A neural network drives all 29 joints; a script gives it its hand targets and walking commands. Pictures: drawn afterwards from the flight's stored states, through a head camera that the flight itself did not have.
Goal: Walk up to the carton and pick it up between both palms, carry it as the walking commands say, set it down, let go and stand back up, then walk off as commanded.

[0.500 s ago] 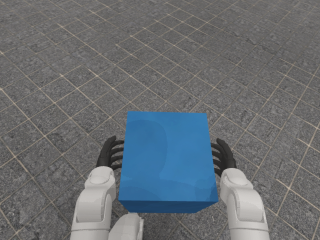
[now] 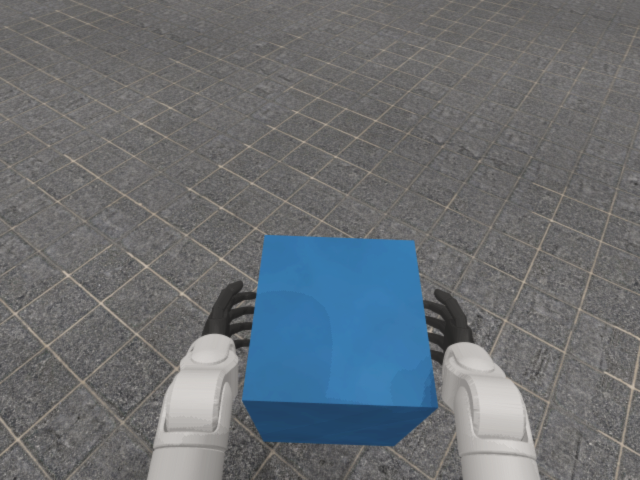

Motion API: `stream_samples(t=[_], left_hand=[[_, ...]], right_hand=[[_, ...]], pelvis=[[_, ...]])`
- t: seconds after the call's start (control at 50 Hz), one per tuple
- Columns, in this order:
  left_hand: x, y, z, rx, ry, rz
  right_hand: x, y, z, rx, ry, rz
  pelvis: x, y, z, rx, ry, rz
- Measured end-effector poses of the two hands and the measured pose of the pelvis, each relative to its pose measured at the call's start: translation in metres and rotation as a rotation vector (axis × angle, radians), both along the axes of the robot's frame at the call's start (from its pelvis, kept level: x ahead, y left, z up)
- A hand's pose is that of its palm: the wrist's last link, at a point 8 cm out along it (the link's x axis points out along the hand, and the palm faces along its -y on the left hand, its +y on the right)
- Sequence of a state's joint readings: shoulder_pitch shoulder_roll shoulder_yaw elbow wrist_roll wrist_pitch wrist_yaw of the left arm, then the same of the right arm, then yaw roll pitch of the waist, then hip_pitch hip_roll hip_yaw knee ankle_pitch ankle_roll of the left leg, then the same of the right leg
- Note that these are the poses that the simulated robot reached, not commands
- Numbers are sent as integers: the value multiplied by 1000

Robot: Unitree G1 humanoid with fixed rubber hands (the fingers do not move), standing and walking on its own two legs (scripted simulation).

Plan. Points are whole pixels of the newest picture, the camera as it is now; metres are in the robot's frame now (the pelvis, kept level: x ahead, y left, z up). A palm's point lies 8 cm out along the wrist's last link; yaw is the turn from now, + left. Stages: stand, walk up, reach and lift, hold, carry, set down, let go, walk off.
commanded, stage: carry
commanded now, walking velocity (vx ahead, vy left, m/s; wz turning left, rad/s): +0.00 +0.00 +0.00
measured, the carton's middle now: (333, 348) +0.31 -0.02 -0.05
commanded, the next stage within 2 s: none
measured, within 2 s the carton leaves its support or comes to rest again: neither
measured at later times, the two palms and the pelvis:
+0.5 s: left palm (258, 191) +0.57 +0.10 +0.01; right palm (425, 188) +0.57 -0.19 +0.02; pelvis +0.29 -0.04 +0.00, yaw +2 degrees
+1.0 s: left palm (281, 97) +0.87 +0.08 +0.02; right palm (411, 99) +0.86 -0.21 +0.02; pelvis +0.59 -0.07 -0.01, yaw +2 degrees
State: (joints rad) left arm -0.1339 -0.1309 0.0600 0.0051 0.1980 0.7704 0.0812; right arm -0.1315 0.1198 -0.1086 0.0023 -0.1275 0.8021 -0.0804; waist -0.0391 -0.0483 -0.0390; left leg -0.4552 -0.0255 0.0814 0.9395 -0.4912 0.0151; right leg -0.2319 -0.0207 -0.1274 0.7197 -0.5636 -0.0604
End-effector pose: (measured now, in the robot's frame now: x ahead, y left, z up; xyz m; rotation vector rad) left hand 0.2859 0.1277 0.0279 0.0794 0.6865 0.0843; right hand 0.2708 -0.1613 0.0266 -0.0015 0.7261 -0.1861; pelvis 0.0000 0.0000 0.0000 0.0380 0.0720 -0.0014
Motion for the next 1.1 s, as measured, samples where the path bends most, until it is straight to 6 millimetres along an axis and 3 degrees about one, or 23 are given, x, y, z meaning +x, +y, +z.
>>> stream_samples(t=[0.14,0.32,0.42,0.52,0.64,0.72,0.84,0.96,1.1], left_hand=[[73,9,-18,-28,21,57],[191,-20,-13,54,35,-1],[244,-27,-16,10,46,35],[296,-23,-14,-50,20,93],[373,-22,-7,-34,8,78],[430,-33,6,4,7,33],[506,-53,8,55,0,-11],[563,-55,-3,-15,11,49],[632,-48,-16,-34,26,70]], right_hand=[[87,8,-14,-14,13,46],[179,-18,-41,69,27,-13],[248,-26,-25,29,42,30],[317,-22,-7,-17,17,77],[387,-22,-8,-8,4,65],[426,-32,-11,24,8,21],[492,-50,-19,61,4,-13],[567,-55,-8,9,23,28],[649,-47,-12,-18,23,61]], pelvis=[[85,-4,-12,-24,-4,-48],[194,-20,-17,-52,-44,-6],[249,-36,-7,-20,-33,24],[307,-45,-2,-11,-20,25],[383,-39,-5,-35,-29,-36],[430,-39,-1,-47,-18,-43],[503,-52,-6,-59,-34,-7],[566,-67,-2,-13,-15,30],[648,-64,-9,-34,-13,-29]])
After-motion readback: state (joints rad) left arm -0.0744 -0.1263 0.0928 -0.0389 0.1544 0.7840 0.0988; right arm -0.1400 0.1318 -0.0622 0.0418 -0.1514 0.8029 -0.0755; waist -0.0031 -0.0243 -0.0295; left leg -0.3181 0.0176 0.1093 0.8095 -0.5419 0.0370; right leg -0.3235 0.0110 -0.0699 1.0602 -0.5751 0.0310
